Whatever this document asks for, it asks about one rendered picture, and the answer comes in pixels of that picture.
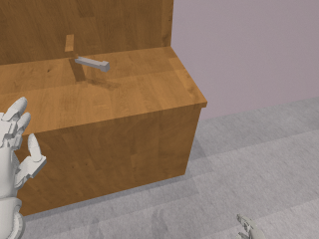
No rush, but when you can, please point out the robot left forearm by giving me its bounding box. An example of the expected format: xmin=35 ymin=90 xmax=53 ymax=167
xmin=0 ymin=197 xmax=26 ymax=239

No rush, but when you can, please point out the counter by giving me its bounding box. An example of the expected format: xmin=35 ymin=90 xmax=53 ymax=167
xmin=0 ymin=0 xmax=207 ymax=216

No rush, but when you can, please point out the right robot hand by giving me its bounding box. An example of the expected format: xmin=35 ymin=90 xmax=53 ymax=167
xmin=235 ymin=213 xmax=266 ymax=239

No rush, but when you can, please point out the tap lever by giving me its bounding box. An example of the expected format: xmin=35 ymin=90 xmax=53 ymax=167
xmin=75 ymin=56 xmax=110 ymax=73

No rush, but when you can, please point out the left robot hand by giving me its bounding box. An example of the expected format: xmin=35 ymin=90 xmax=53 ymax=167
xmin=0 ymin=97 xmax=47 ymax=199

